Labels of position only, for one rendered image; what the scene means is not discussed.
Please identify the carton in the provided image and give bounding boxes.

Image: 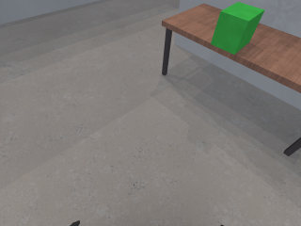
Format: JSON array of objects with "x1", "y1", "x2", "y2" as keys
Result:
[{"x1": 211, "y1": 2, "x2": 264, "y2": 55}]

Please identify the table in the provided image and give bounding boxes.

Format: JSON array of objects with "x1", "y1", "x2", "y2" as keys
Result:
[{"x1": 161, "y1": 3, "x2": 301, "y2": 156}]

